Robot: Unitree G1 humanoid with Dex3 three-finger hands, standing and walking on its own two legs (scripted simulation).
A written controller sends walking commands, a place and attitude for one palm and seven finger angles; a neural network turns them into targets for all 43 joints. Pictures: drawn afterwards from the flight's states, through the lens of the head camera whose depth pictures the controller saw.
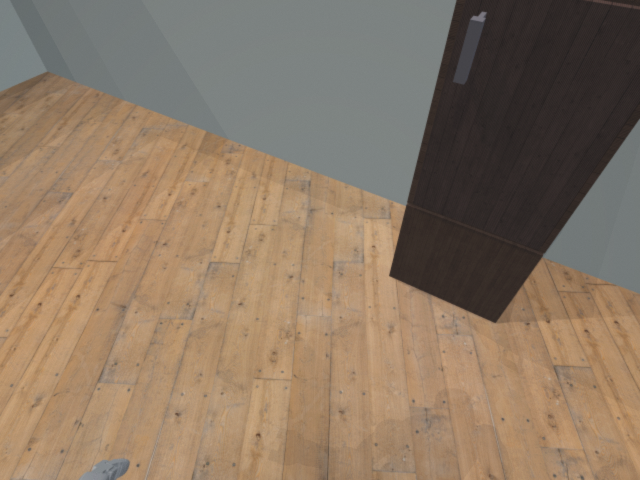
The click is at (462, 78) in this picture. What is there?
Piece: cupboard door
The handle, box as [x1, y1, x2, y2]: [453, 12, 486, 84]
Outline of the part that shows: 486,12 481,12 478,16 473,16 470,19 453,81 463,84 467,78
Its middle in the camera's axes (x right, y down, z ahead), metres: +0.31 -0.40 +0.80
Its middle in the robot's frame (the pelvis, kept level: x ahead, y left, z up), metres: +0.90 -0.26 +0.14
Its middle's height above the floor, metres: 0.91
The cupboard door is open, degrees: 0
